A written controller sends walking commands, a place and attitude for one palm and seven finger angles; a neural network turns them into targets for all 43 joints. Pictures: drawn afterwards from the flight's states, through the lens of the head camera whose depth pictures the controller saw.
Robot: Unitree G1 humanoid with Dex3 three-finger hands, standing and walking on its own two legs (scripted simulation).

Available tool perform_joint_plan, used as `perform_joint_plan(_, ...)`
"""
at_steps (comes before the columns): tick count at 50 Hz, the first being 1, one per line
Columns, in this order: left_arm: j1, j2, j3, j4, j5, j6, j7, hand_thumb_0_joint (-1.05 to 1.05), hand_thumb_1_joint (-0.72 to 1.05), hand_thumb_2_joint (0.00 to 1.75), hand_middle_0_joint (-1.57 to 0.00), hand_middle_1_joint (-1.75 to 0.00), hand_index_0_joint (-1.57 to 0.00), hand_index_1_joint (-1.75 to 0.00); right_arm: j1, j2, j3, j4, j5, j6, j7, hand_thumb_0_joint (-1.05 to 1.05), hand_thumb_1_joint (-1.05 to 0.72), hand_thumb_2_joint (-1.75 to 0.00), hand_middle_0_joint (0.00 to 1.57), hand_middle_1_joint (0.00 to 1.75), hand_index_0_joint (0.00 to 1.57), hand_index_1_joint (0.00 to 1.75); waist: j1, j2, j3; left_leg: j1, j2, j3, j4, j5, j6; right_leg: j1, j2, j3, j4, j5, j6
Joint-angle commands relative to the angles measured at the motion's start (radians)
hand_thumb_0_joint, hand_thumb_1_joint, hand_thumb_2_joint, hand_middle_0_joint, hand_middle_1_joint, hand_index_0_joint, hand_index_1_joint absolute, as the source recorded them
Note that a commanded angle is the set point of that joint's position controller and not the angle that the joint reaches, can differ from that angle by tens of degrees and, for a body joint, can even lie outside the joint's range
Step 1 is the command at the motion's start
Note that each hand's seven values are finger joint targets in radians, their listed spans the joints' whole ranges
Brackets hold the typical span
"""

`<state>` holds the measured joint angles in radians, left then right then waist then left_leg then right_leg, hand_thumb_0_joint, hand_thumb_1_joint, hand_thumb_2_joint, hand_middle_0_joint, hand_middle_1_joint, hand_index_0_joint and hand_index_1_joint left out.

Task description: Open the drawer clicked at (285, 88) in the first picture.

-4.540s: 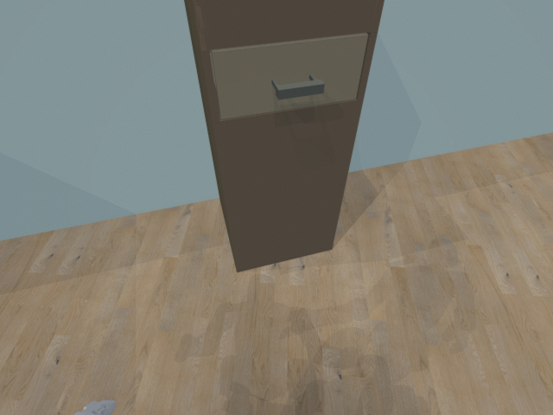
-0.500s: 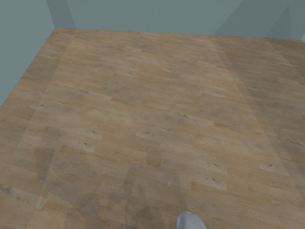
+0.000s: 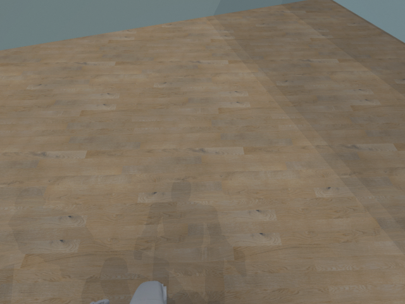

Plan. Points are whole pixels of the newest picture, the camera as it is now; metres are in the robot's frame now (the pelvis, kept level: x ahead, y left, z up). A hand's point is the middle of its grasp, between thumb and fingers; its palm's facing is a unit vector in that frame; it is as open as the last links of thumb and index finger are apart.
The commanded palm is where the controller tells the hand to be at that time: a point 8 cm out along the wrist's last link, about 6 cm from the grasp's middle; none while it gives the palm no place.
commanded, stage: turn to face it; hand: left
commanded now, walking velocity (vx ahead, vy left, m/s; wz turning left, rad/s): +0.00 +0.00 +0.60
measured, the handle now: out of the picture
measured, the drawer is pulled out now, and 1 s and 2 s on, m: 0.00 0.00 0.00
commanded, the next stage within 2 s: none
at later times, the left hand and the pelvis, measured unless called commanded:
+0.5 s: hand out of the picture +0.08 +0.26 -0.17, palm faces +0.25 -0.95 -0.19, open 7.4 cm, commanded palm none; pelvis +0.06 +0.06 +0.01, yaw +12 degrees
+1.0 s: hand out of the picture +0.03 +0.19 -0.14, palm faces +0.51 -0.82 -0.27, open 7.4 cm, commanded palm none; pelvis +0.05 -0.01 +0.01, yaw +32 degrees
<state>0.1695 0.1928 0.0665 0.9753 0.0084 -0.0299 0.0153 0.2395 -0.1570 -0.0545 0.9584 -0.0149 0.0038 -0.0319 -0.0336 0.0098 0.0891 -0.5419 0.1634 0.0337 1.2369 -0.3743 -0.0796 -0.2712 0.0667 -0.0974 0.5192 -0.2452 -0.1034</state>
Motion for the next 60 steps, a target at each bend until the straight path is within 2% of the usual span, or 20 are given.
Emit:
perform_joint_plan(1, 0.024, 0.081, 0.005, -0.048, 0.011, -0.024, 0.009, 0.00, 0.90, 0.90, -0.20, -0.30, -0.20, -0.30, 0.196, -0.029, 0.009, 0.027, -0.008, 0.011, 0.008, 0.00, -0.90, -0.90, 0.20, 0.30, 0.20, 0.30, -0.042, -0.105, -0.142, 0.104, -0.028, 0.014, -0.151, 0.120, 0.003, -0.010, -0.230, 0.084, -0.168, 0.679, -0.049)
perform_joint_plan(7, 0.089, 0.099, 0.002, -0.017, 0.015, -0.006, 0.011, 0.00, 0.90, 0.90, -0.20, -0.30, -0.20, -0.30, -0.016, -0.059, 0.016, -0.020, 0.000, -0.008, 0.024, 0.00, -0.90, -0.90, 0.20, 0.30, 0.20, 0.30, 0.046, -0.187, -0.084, 0.134, -0.084, 0.053, -0.491, 0.107, 0.020, 0.123, -0.279, 0.073, -0.126, 0.597, -0.028)
perform_joint_plan(10, 0.102, 0.125, 0.012, -0.018, 0.011, 0.011, 0.021, 0.00, 0.90, 0.90, -0.20, -0.30, -0.20, -0.30, -0.016, -0.092, 0.003, -0.024, -0.006, -0.004, 0.031, 0.00, -0.90, -0.90, 0.20, 0.30, 0.20, 0.30, 0.038, -0.120, -0.059, 0.237, -0.089, 0.053, -0.650, 0.201, 0.037, 0.102, -0.315, 0.045, -0.019, 0.496, 0.010)
perform_joint_plan(11, 0.108, 0.125, 0.015, -0.024, 0.007, 0.018, 0.021, 0.00, 0.90, 0.90, -0.20, -0.30, -0.20, -0.30, 0.038, -0.127, -0.007, -0.017, -0.009, -0.004, 0.033, 0.00, -0.90, -0.90, 0.20, 0.30, 0.20, 0.30, 0.015, -0.022, -0.093, 0.337, -0.062, 0.008, -0.719, 0.403, 0.058, 0.054, -0.293, 0.010, 0.100, 0.393, 0.048)
perform_joint_plan(13, 0.137, 0.066, 0.002, -0.067, -0.005, 0.027, 0.021, 0.00, 0.90, 0.90, -0.20, -0.30, -0.20, -0.30, 0.123, -0.247, -0.032, -0.015, -0.012, -0.002, 0.029, 0.00, -0.90, -0.90, 0.20, 0.30, 0.20, 0.30, 0.007, 0.323, -0.123, 0.450, 0.261, -0.380, -0.847, 0.987, 0.275, -0.172, -0.116, -0.039, 0.510, -0.407, 0.153)
perform_joint_plan(14, 0.098, 0.090, 0.006, -0.071, 0.003, 0.034, 0.027, 0.00, 0.90, 0.90, -0.20, -0.30, -0.20, -0.30, 0.123, -0.226, -0.026, -0.004, -0.012, 0.000, 0.016, 0.00, -0.90, -0.90, 0.20, 0.30, 0.20, 0.30, -0.003, 0.257, -0.129, 0.420, 0.246, -0.421, -0.884, 0.889, 0.311, -0.204, -0.124, 0.063, 0.612, -0.409, 0.153)
perform_joint_plan(20, 0.057, 0.077, 0.030, -0.076, 0.010, 0.049, 0.004, 0.00, 0.90, 0.90, -0.20, -0.30, -0.20, -0.30, -0.012, -0.200, -0.037, -0.073, -0.007, -0.004, 0.012, 0.00, -0.90, -0.90, 0.20, 0.30, 0.20, 0.30, 0.026, 0.110, -0.156, 0.330, 0.081, -0.263, -0.933, 0.395, 0.233, -0.221, -0.146, 0.092, 0.621, -0.159, 0.166)
perform_joint_plan(30, -0.006, 0.075, 0.031, -0.128, 0.004, 0.057, 0.008, 0.00, 0.90, 0.90, -0.20, -0.30, -0.20, -0.30, 0.030, -0.243, -0.071, -0.075, -0.012, 0.016, 0.022, 0.00, -0.90, -0.90, 0.20, 0.30, 0.20, 0.30, -0.009, 0.161, -0.177, 0.350, 0.055, -0.418, -0.939, 0.234, 0.254, -0.182, -0.104, 0.096, 0.355, -0.210, 0.177)
perform_joint_plan(35, 0.125, 0.099, 0.036, -0.109, -0.007, 0.053, 0.013, 0.00, 0.90, 0.90, -0.20, -0.30, -0.20, -0.30, -0.035, -0.248, -0.085, -0.106, -0.012, 0.034, 0.031, 0.00, -0.90, -0.90, 0.20, 0.30, 0.20, 0.30, 0.049, 0.169, -0.202, 0.210, -0.033, -0.428, -0.913, 0.197, 0.186, 0.103, -0.054, 0.060, -0.004, -0.120, 0.146)
perform_joint_plan(36, 0.178, 0.130, 0.044, -0.097, -0.004, 0.049, 0.017, 0.00, 0.90, 0.90, -0.20, -0.30, -0.20, -0.30, -0.059, -0.228, -0.084, -0.117, -0.006, 0.039, 0.033, 0.00, -0.90, -0.90, 0.20, 0.30, 0.20, 0.30, 0.078, 0.116, -0.197, 0.098, -0.082, -0.388, -0.853, 0.105, 0.135, 0.235, -0.095, 0.078, -0.160, -0.052, 0.129)
perform_joint_plan(37, 0.192, 0.217, 0.061, -0.104, 0.014, 0.041, 0.024, 0.00, 0.90, 0.90, -0.20, -0.30, -0.20, -0.30, -0.046, -0.157, -0.077, -0.130, 0.003, 0.045, 0.038, 0.00, -0.90, -0.90, 0.20, 0.30, 0.20, 0.30, 0.087, -0.134, -0.184, -0.100, -0.200, -0.237, -0.612, -0.059, 0.057, 0.344, -0.332, 0.305, -0.315, -0.200, 0.052)
perform_joint_plan(38, 0.110, 0.293, 0.062, -0.141, 0.022, 0.044, 0.029, 0.00, 0.90, 0.90, -0.20, -0.30, -0.20, -0.30, -0.047, -0.134, -0.075, -0.152, -0.006, 0.040, 0.035, 0.00, -0.90, -0.90, 0.20, 0.30, 0.20, 0.30, 0.079, -0.325, -0.115, -0.205, -0.266, -0.094, -0.320, -0.171, 0.013, 0.211, -0.576, 0.540, -0.364, -0.214, -0.039)
perform_joint_plan(39, 0.016, 0.255, 0.045, -0.169, 0.013, 0.046, 0.034, 0.00, 0.90, 0.90, -0.20, -0.30, -0.20, -0.30, -0.057, -0.188, -0.082, -0.148, -0.017, 0.041, 0.040, 0.00, -0.90, -0.90, 0.20, 0.30, 0.20, 0.30, 0.043, -0.194, -0.075, -0.118, -0.190, -0.139, -0.167, -0.136, 0.037, 0.029, -0.568, 0.426, -0.354, -0.176, -0.047)
perform_joint_plan(41, -0.081, 0.179, 0.029, -0.184, 0.009, 0.028, 0.028, 0.00, 0.90, 0.90, -0.20, -0.30, -0.20, -0.30, -0.018, -0.167, -0.078, -0.101, -0.018, 0.058, 0.053, 0.00, -0.90, -0.90, 0.20, 0.30, 0.20, 0.30, -0.017, -0.181, -0.002, -0.088, -0.160, -0.099, -0.047, -0.017, 0.024, -0.028, -0.416, 0.253, -0.304, -0.019, 0.009)
perform_joint_plan(44, -0.023, 0.148, 0.015, -0.164, 0.012, 0.014, 0.024, 0.00, 0.90, 0.90, -0.20, -0.30, -0.20, -0.30, -0.006, -0.152, -0.067, -0.091, -0.010, 0.054, 0.062, 0.00, -0.90, -0.90, 0.20, 0.30, 0.20, 0.30, -0.005, -0.191, 0.003, -0.102, -0.139, -0.039, -0.040, 0.036, -0.002, 0.085, -0.370, 0.085, -0.202, 0.312, 0.022)
perform_joint_plan(48, 0.110, 0.175, 0.018, -0.124, 0.015, 0.018, 0.022, 0.00, 0.90, 0.90, -0.20, -0.30, -0.20, -0.30, -0.112, -0.151, -0.056, -0.122, -0.007, 0.059, 0.062, 0.00, -0.90, -0.90, 0.20, 0.30, 0.20, 0.30, 0.060, -0.214, -0.025, -0.088, -0.131, 0.003, -0.142, -0.004, -0.015, 0.198, -0.392, 0.053, -0.161, 0.459, 0.015)
perform_joint_plan(54, 0.141, 0.225, 0.033, -0.119, 0.024, 0.031, 0.019, 0.00, 0.90, 0.90, -0.20, -0.30, -0.20, -0.30, -0.192, -0.144, -0.034, -0.149, -0.001, 0.049, 0.065, 0.00, -0.90, -0.90, 0.20, 0.30, 0.20, 0.30, 0.091, -0.253, -0.073, 0.054, -0.130, 0.071, -0.411, -0.061, 0.006, 0.230, -0.432, 0.003, -0.091, 0.544, 0.003)
perform_joint_plan(58, 0.107, 0.240, 0.044, -0.116, 0.012, 0.035, 0.012, 0.00, 0.90, 0.90, -0.20, -0.30, -0.20, -0.30, -0.075, -0.190, -0.042, -0.132, -0.001, 0.025, 0.059, 0.00, -0.90, -0.90, 0.20, 0.30, 0.20, 0.30, 0.030, -0.185, -0.178, 0.323, -0.157, 0.090, -0.779, 0.136, 0.044, 0.197, -0.415, -0.080, 0.138, 0.563, 0.071)
perform_joint_plan(59, 0.107, 0.213, 0.042, -0.135, 0.003, 0.037, 0.008, 0.00, 0.90, 0.90, -0.20, -0.30, -0.20, -0.30, 0.015, -0.274, -0.063, -0.114, -0.007, 0.013, 0.055, 0.00, -0.90, -0.90, 0.20, 0.30, 0.20, 0.30, -0.023, -0.002, -0.256, 0.558, -0.037, -0.054, -0.853, 0.382, 0.094, 0.006, -0.360, -0.108, 0.350, 0.349, 0.128)
perform_joint_plan(60, 0.069, 0.139, 0.021, -0.184, -0.002, 0.038, -0.002, 0.00, 0.90, 0.90, -0.20, -0.30, -0.20, -0.30, 0.085, -0.394, -0.093, -0.104, -0.001, 0.007, 0.045, 0.00, -0.90, -0.90, 0.20, 0.30, 0.20, 0.30, -0.064, 0.313, -0.287, 0.720, 0.248, -0.417, -0.828, 0.910, 0.229, -0.326, -0.209, -0.077, 0.568, -0.392, 0.207)
